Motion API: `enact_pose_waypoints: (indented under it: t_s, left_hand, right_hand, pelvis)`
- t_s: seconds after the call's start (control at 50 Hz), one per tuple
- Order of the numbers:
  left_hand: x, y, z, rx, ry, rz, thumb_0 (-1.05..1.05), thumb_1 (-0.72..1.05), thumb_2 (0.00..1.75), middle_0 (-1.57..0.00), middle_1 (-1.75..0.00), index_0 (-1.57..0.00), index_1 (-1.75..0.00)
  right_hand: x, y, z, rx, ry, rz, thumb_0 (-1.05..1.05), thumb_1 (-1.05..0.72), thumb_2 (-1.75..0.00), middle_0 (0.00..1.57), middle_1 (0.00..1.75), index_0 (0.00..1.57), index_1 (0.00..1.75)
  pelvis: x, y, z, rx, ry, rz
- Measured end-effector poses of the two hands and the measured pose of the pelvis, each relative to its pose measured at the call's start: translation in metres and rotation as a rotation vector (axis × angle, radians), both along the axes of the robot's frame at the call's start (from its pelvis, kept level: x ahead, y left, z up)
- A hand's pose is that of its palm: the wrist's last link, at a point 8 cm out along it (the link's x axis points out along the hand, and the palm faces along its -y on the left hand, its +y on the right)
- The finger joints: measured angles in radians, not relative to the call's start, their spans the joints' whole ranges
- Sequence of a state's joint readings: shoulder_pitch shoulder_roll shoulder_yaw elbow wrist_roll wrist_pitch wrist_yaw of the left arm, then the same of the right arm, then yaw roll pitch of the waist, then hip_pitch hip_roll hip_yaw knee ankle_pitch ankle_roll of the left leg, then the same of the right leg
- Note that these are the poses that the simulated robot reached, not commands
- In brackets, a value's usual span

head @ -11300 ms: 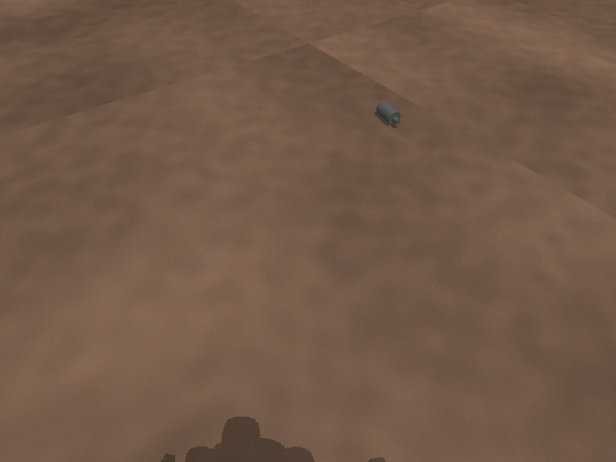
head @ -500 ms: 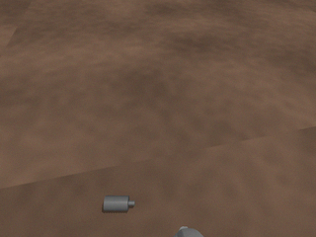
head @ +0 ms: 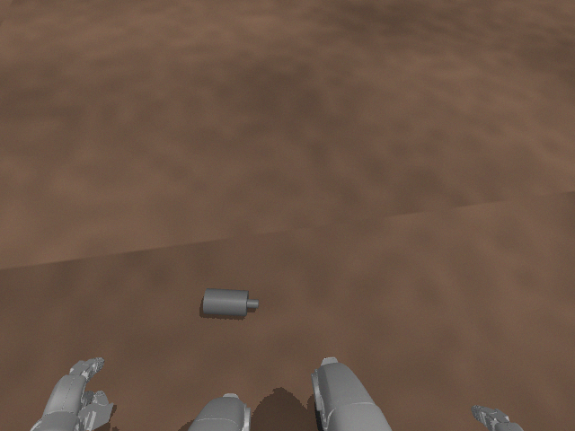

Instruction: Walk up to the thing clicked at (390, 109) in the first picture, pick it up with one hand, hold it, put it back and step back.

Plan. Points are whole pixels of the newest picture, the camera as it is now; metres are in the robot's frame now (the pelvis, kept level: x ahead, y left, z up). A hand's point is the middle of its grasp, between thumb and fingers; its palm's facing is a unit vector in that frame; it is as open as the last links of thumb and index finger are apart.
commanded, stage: walk up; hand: left
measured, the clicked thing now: (232, 302) +0.53 +0.15 -0.69
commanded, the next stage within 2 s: stand in 1.54 s
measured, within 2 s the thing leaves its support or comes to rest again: neither
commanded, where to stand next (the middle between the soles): +0.14 -0.06 m, yaw -6 degrees
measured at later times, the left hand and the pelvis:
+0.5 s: hand out of the picture -0.02 +0.27 -0.11, palm faces -0.08 -0.92 -0.39, open 7.4 cm; pelvis -0.03 +0.00 +0.03, yaw -4 degrees
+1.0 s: hand out of the picture +0.07 +0.24 -0.12, palm faces -0.09 -0.93 -0.35, open 7.3 cm; pelvis +0.00 -0.02 +0.03, yaw -5 degrees
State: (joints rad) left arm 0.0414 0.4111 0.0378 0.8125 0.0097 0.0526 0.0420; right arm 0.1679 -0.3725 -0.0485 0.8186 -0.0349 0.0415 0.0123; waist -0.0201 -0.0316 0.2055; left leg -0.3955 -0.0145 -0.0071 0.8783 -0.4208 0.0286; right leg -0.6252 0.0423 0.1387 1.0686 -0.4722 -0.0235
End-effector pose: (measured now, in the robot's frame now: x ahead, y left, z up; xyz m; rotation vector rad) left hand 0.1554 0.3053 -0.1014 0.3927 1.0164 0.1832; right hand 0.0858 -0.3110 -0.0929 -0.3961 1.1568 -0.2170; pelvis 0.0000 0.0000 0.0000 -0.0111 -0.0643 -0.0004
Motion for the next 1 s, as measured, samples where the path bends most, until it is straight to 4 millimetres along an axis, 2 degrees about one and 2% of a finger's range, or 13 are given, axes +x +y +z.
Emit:
enact_pose_waypoints:
  t_s: [0.1,0.2,0.32,0.42,0.48,0.54,0.6,0.7,0.78,0.92,1.0]
  left_hand:
    - [-0.057,0.012,0.000,-0.013,0.107,0.025,0.00,0.91,0.90,-0.20,-0.30,-0.21,-0.30]
    - [-0.114,0.016,0.001,-0.006,0.233,0.010,0.00,0.91,0.90,-0.20,-0.30,-0.21,-0.30]
    - [-0.155,0.004,0.013,0.004,0.252,0.011,0.01,0.91,0.90,-0.20,-0.30,-0.21,-0.30]
    - [-0.177,0.002,0.030,0.003,0.242,0.045,0.01,0.91,0.90,-0.20,-0.30,-0.21,-0.30]
    - [-0.179,0.008,0.035,0.006,0.239,0.054,0.01,0.90,0.90,-0.21,-0.30,-0.21,-0.30]
    - [-0.170,0.018,0.030,0.004,0.232,0.060,0.01,0.90,0.90,-0.21,-0.30,-0.21,-0.30]
    - [-0.153,0.027,0.017,-0.001,0.221,0.059,0.01,0.90,0.90,-0.20,-0.30,-0.21,-0.30]
    - [-0.120,0.022,0.013,-0.015,0.199,0.017,0.01,0.91,0.90,-0.20,-0.30,-0.21,-0.30]
    - [-0.103,0.013,0.014,-0.024,0.184,-0.005,0.00,0.91,0.90,-0.20,-0.30,-0.21,-0.30]
    - [-0.099,-0.008,0.017,-0.015,0.192,0.019,0.00,0.91,0.90,-0.20,-0.30,-0.21,-0.30]
    - [-0.085,-0.022,0.017,-0.038,0.196,0.019,0.00,0.91,0.90,-0.20,-0.30,-0.21,-0.30]
  right_hand:
    - [-0.035,0.002,0.021,-0.020,0.007,-0.027,0.01,-0.90,-0.90,0.21,0.30,0.21,0.30]
    - [-0.062,-0.010,0.032,-0.040,-0.034,-0.048,0.01,-0.90,-0.90,0.21,0.30,0.21,0.30]
    - [-0.096,-0.036,0.028,-0.032,-0.006,-0.095,0.01,-0.90,-0.90,0.21,0.30,0.21,0.30]
    - [-0.100,-0.037,0.030,-0.006,0.017,-0.093,0.01,-0.90,-0.90,0.20,0.30,0.21,0.30]
    - [-0.092,-0.030,0.029,0.009,0.017,-0.076,0.01,-0.90,-0.90,0.20,0.30,0.20,0.30]
    - [-0.080,-0.018,0.025,0.017,0.010,-0.060,0.01,-0.90,-0.90,0.20,0.30,0.20,0.30]
    - [-0.068,-0.005,0.018,0.009,-0.016,-0.053,0.01,-0.90,-0.90,0.20,0.30,0.21,0.30]
    - [-0.057,0.013,0.022,0.037,-0.068,-0.058,0.01,-0.90,-0.90,0.20,0.30,0.21,0.30]
    - [-0.053,0.009,0.023,0.041,-0.077,-0.060,0.01,-0.90,-0.90,0.21,0.30,0.21,0.30]
    - [-0.049,-0.012,0.012,0.055,-0.022,-0.101,0.01,-0.90,-0.90,0.20,0.30,0.21,0.30]
    - [-0.048,-0.017,0.009,0.059,0.010,-0.109,0.01,-0.90,-0.90,0.20,0.30,0.21,0.30]
  pelvis:
    - [-0.019,0.001,0.015,-0.014,0.025,-0.030]
    - [-0.030,-0.001,0.020,-0.011,0.032,-0.083]
    - [-0.043,-0.014,0.022,-0.030,0.017,-0.100]
    - [-0.041,-0.012,0.033,-0.003,0.012,-0.099]
    - [-0.037,-0.007,0.035,-0.001,0.009,-0.083]
    - [-0.031,0.000,0.031,-0.003,0.008,-0.066]
    - [-0.026,0.009,0.021,0.013,0.004,-0.064]
    - [-0.025,0.009,0.025,0.017,0.002,-0.084]
    - [-0.021,0.003,0.026,0.013,0.011,-0.092]
    - [-0.011,-0.014,0.026,0.008,0.022,-0.087]
    - [-0.004,-0.016,0.028,0.006,0.022,-0.080]
